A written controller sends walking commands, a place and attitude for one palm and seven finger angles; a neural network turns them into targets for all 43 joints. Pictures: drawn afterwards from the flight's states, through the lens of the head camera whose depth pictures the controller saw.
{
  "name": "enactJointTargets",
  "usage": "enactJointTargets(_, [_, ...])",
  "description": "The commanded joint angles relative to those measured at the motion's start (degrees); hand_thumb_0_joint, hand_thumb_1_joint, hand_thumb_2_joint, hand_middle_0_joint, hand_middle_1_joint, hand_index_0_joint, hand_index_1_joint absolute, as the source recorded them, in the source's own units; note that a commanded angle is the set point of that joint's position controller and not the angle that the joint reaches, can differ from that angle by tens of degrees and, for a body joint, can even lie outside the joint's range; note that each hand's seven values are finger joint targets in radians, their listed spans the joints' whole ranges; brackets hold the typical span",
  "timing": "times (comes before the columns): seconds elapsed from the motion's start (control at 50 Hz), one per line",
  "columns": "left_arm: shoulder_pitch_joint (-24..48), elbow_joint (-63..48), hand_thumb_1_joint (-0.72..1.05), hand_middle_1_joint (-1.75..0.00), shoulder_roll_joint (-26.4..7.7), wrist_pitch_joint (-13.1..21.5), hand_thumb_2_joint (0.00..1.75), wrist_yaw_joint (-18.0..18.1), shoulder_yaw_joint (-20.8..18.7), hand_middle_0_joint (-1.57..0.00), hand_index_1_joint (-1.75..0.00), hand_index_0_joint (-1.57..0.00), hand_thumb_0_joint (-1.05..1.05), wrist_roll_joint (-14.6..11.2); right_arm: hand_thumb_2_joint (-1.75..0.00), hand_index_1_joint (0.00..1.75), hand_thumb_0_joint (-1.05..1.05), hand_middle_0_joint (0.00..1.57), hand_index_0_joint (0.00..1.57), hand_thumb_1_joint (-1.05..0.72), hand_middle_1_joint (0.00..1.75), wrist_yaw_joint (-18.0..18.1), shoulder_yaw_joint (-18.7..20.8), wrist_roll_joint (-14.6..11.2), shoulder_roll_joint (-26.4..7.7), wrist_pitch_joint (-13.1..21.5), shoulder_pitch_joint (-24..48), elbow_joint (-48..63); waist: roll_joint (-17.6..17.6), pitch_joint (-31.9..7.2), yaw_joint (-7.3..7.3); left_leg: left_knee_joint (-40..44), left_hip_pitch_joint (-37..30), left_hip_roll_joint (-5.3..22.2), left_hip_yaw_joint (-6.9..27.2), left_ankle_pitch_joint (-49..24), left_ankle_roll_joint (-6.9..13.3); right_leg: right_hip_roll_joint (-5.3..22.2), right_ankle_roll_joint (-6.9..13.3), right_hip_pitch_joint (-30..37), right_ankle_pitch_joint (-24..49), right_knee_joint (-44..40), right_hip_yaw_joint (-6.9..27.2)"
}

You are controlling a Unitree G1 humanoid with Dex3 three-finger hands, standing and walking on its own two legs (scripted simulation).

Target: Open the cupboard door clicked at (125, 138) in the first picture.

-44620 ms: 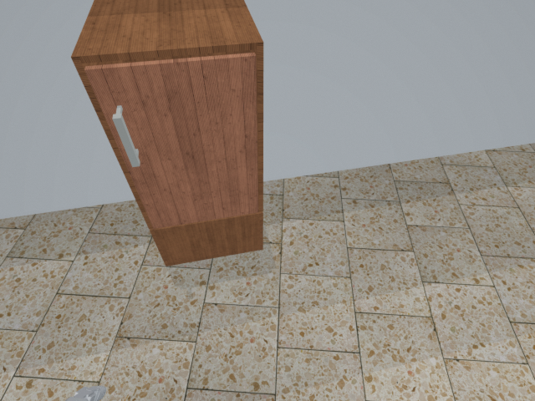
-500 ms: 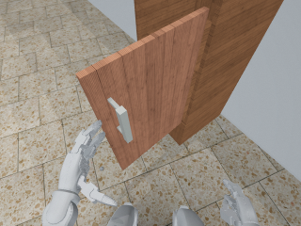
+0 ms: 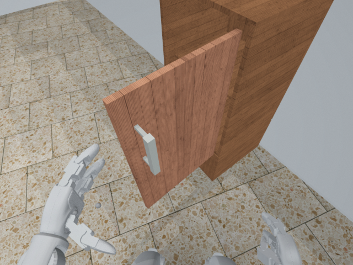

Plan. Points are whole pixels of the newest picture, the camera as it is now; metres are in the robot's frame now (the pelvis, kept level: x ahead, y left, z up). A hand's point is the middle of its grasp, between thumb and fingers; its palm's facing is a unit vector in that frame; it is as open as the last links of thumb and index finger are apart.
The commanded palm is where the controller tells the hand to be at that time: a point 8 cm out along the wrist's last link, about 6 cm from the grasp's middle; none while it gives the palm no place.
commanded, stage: draw the hand back to the body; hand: left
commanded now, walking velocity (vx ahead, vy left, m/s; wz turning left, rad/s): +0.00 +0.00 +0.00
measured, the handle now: (147, 151) +0.37 +0.10 +0.03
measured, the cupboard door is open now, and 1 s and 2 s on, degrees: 94 94 94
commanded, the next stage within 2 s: step back with the hand held close in 1.28 s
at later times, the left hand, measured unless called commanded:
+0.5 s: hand (39, 190) +0.22 +0.24 +0.14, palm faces +0.26 -0.88 -0.39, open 13.9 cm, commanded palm +0.18 +0.28 +0.18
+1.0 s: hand out of the picture +0.23 +0.28 +0.24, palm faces +0.46 -0.78 -0.43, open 8.1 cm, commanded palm +0.18 +0.31 +0.25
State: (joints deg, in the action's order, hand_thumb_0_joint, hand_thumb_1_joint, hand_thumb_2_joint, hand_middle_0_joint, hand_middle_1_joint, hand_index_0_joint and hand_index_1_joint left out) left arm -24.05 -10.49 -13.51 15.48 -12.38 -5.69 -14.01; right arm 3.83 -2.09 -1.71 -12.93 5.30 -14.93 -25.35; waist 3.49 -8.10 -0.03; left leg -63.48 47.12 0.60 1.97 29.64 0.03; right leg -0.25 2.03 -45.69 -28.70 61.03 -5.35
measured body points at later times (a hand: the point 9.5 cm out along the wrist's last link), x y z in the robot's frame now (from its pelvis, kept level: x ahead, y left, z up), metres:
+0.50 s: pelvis +0.03 +0.02 +0.06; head +0.03 +0.00 +0.51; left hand +0.20 +0.28 +0.17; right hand +0.21 -0.20 -0.02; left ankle +0.01 +0.12 -0.66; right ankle +0.01 -0.10 -0.66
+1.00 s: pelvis +0.04 +0.01 +0.08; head +0.02 -0.01 +0.53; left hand +0.20 +0.32 +0.27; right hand +0.23 -0.21 +0.00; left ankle +0.01 +0.12 -0.66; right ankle +0.02 -0.10 -0.66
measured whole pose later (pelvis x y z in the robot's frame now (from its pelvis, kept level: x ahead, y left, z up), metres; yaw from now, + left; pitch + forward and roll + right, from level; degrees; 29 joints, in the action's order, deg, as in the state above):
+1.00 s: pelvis +0.04 +0.01 +0.08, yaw -1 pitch -4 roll -1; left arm -25.8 -22.5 -20.2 3.8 6.3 -20.2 -2.9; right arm 4.6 -2.0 0.3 -13.6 5.6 -10.2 -35.9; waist 4.4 1.0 -4.6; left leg -23.6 4.6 -0.3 -0.8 15.3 1.1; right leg -0.3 0.5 -4.2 -14.0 21.9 -2.3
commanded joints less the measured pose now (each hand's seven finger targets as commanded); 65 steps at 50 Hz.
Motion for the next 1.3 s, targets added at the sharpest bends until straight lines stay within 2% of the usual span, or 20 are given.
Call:
enactJointTargets(0.0, [1.01,-11.4,-0.5,-0.3,-7.53,2.88,0.3,-0.43,-6.13,-0.15,-0.3,-0.15,0.0,-2.06,-0.9,0.3,0.0,0.2,0.2,-0.9,0.3,0.73,2.9,-0.16,-7.1,3.65,3.1,9.4,-3.71,-8.49,0.44,11.35,-7.04,-1.68,0.26,-9.84,0.86,-0.77,-1.0,11.86,7.87,-13.77,3.97])
enactJointTargets(0.08, [0.37,-15.27,-0.5,-0.3,-8.18,3.21,0.3,-1.69,-6.93,-0.15,-0.3,-0.15,0.0,-3.14,-0.9,0.3,0.0,0.2,0.2,-0.9,0.3,0.9,2.54,-0.44,-6.93,4.89,3.25,9.5,0.89,-8.9,-0.35,13.88,-11.86,-1.55,0.43,-13.01,0.7,-1.08,-0.61,14.09,11.75,-14.17,2.81])
enactJointTargets(0.12, [-0.33,-16.48,-0.43,-0.3,-8.27,2.61,0.33,-2.18,-7.01,-0.15,-0.3,-0.15,0.0,-3.65,-0.9,0.3,0.0,0.2,0.2,-0.9,0.3,0.9,2.41,-0.62,-6.89,5.47,3.1,9.35,1.56,-8.54,-0.34,15.12,-13.74,-1.41,0.71,-14.35,0.57,-1.31,-0.68,14.7,13.57,-14.48,1.98])
enactJointTargets(0.18, [-0.91,-14.99,-0.32,-0.3,-8.95,0.82,0.37,-2.94,-8.64,-0.16,-0.3,-0.16,0.0,-4.36,-0.9,0.3,0.0,0.2,0.2,-0.9,0.3,1.04,2.41,-0.84,-7.04,5.89,3.39,8.55,-0.73,-5.84,-0.09,16.36,-14.17,-1.18,0.89,-14.41,0.59,-1.42,-0.91,15.86,13.87,-16.23,1.92])
enactJointTargets(0.2, [-0.26,-18.52,-0.29,-0.3,-17.38,-2.16,0.39,6.05,-10.47,-0.16,-0.3,-0.16,0.0,5.19,-0.9,0.3,0.0,0.2,0.2,-0.9,0.3,2.46,2.58,0.11,-6.92,4.69,4.14,7.82,-0.49,-7.5,-3.24,19.85,-16.47,-0.51,-0.33,-14.27,1.29,0.52,-0.22,18.18,12.83,-20.26,5.38])
enactJointTargets(0.22, [-3.03,-18.29,-0.26,-0.3,-11.65,-4.69,0.4,10.17,-7.58,-0.16,-0.3,-0.16,0.0,6.17,-0.9,0.3,0.0,0.2,0.2,-0.9,0.3,2.92,1.96,0.37,-5.68,4.27,4.0,8.02,0.09,-4.27,-1.58,21.36,-17.79,-0.61,-0.42,-13.3,1.2,0.74,-0.5,17.58,11.75,-21.91,4.79])
enactJointTargets(0.24, [-4.29,-19.13,-0.22,-0.3,-9.19,-6.47,0.42,12.88,-5.02,-0.16,-0.3,-0.16,0.0,8.05,-0.9,0.3,0.0,0.2,0.2,-0.9,0.3,2.97,1.65,0.28,-5.48,3.82,3.73,7.33,2.77,-2.39,-1.54,22.47,-19.1,-0.42,-0.4,-13.84,1.16,0.84,-0.47,18.26,12.02,-22.22,3.95])
enactJointTargets(0.3, [-3.83,-20.47,-0.12,-0.3,-11.16,-9.06,0.47,17.8,-5.91,-0.16,-0.3,-0.16,0.0,10.7,-0.9,0.3,0.0,0.2,0.2,-0.9,0.3,3.43,1.42,0.63,-5.76,3.15,4.61,6.13,-1.0,-1.96,-1.44,24.88,-22.75,-0.04,-0.38,-15.61,1.54,0.77,-0.74,21.83,13.68,-24.93,3.39])
enactJointTargets(0.38, [-0.92,-20.64,0.02,-0.3,-13.01,-10.09,0.52,20.33,-7.95,-0.17,-0.3,-0.17,0.0,11.97,-0.9,0.3,0.0,0.2,0.2,-0.9,0.3,4.03,0.96,1.06,-6.02,3.39,6.03,4.51,-1.41,0.04,-1.69,29.12,-27.2,0.11,-0.64,-17.52,1.62,1.04,-0.8,26.5,15.88,-28.85,3.39])
enactJointTargets(0.48, [-0.97,-22.14,0.2,-0.3,-12.76,-10.1,0.6,20.9,-9.01,-0.18,-0.3,-0.18,0.0,12.5,-0.9,0.3,0.0,0.2,0.2,-0.9,0.3,3.68,0.66,1.25,-5.87,4.5,7.43,2.52,1.62,0.48,-2.37,33.66,-33.67,0.37,-0.78,-24.91,1.24,0.99,-0.77,32.08,21.52,-31.99,2.94])
enactJointTargets(0.54, [-1.23,-21.98,0.31,-0.3,-12.74,-10.22,0.64,20.78,-10.12,-0.18,-0.3,-0.18,0.0,12.51,-0.9,0.3,0.0,0.2,0.2,-0.9,0.3,3.1,0.88,1.45,-5.94,4.98,7.88,1.41,0.65,1.81,-2.65,36.11,-36.29,0.84,-0.62,-29.09,0.84,0.74,-0.94,34.4,23.75,-33.89,2.55])
enactJointTargets(0.56, [-1.84,-20.58,0.34,-0.3,-13.52,-10.28,0.66,20.79,-11.41,-0.18,-0.3,-0.18,0.0,12.29,-0.9,0.3,0.0,0.2,0.2,-0.9,0.3,2.92,1.02,1.56,-6.19,4.95,8.24,0.74,-1.74,1.99,-2.92,36.73,-36.41,0.9,-0.6,-29.96,0.83,0.69,-0.8,36.16,24.92,-34.83,2.44])
enactJointTargets(0.68, [-1.38,-23.84,0.55,-0.3,-14.99,-9.59,0.75,20.23,-15.21,-0.19,-0.3,-0.19,0.0,11.98,-0.9,0.3,0.0,0.2,0.2,-0.9,0.3,1.84,1.39,1.88,-5.94,4.79,9.16,-0.31,1.1,1.77,-3.63,39.69,-40.71,1.29,-1.3,-37.06,0.26,0.75,-0.84,40.61,29.43,-37.24,2.69])
enactJointTargets(0.86, [1.67,-23.89,0.87,-0.3,-17.98,-8.79,0.88,20.0,-21.24,-0.2,-0.3,-0.2,0.0,11.16,-0.9,0.3,0.0,0.2,0.2,-0.9,0.3,1.28,2.17,2.02,-6.11,3.73,10.62,-1.79,0.53,3.57,-4.09,41.72,-42.98,1.21,-2.37,-36.85,0.59,0.45,-0.9,42.71,31.32,-40.6,3.31])
enactJointTargets(0.88, [2.46,-24.05,0.9,-0.3,-17.12,-8.62,0.9,19.87,-20.79,-0.2,-0.3,-0.2,0.0,10.9,-0.9,0.3,0.0,0.2,0.2,-0.9,0.3,1.17,2.1,2.0,-6.0,3.58,10.67,-1.79,0.78,4.2,-3.82,42.29,-42.77,1.26,-2.16,-35.63,0.47,0.5,-0.98,42.6,30.21,-40.7,3.27])
enactJointTargets(0.94, [1.32,-21.19,0.9,-0.3,-14.65,-8.74,0.9,19.4,-18.58,-0.2,-0.3,-0.2,0.0,10.88,-0.9,0.3,0.0,0.2,0.2,-0.9,0.3,0.9,2.45,1.97,-6.25,3.18,10.76,-1.92,-1.09,6.16,-3.59,43.12,-42.56,1.26,-2.31,-32.66,0.75,0.28,-1.19,41.52,28.17,-41.61,3.13])
enactJointTargets(1.06, [2.28,-22.15,0.9,-0.3,-17.73,-7.97,0.9,19.71,-20.61,-0.2,-0.3,-0.2,0.0,11.07,-0.9,0.3,0.0,0.2,0.2,-0.9,0.3,1.3,2.78,2.12,-6.45,3.12,11.64,-2.16,-0.5,4.57,-4.18,43.38,-42.88,0.71,-2.72,-29.77,1.19,0.44,-0.99,42.92,27.23,-42.52,3.77])
enactJointTargets(1.14, [2.87,-23.99,0.9,-0.3,-17.25,-7.34,0.9,19.87,-20.22,-0.2,-0.3,-0.2,0.0,11.22,-0.9,0.3,0.0,0.2,0.2,-0.9,0.3,1.5,2.69,2.09,-5.9,3.89,11.94,-2.48,2.05,4.59,-4.03,43.31,-43.41,0.41,-2.93,-29.51,1.16,0.44,-1.03,42.48,27.09,-42.85,4.18])
enactJointTargets(1.2, [2.77,-23.21,0.9,-0.3,-17.25,-7.06,0.9,19.94,-20.35,-0.2,-0.3,-0.2,0.0,11.07,-0.9,0.3,0.0,0.2,0.2,-0.9,0.3,1.61,2.71,2.11,-5.89,4.32,12.01,-2.72,-0.18,6.09,-3.97,43.74,-43.01,0.39,-2.77,-27.46,1.22,0.31,-1.09,41.76,25.04,-43.63,4.09])
enactJointTargets(1.28, [2.09,-21.52,0.9,-0.3,-16.26,-6.89,0.9,19.58,-19.67,-0.2,-0.3,-0.2,0.0,10.85,-0.9,0.3,0.0,0.2,0.2,-0.9,0.3,1.69,2.99,2.02,-5.9,4.51,12.09,-3.24,-0.44,7.19,-3.77,43.54,-43.21,0.41,-3.31,-26.87,1.48,0.42,-1.22,41.0,24.79,-44.49,4.77])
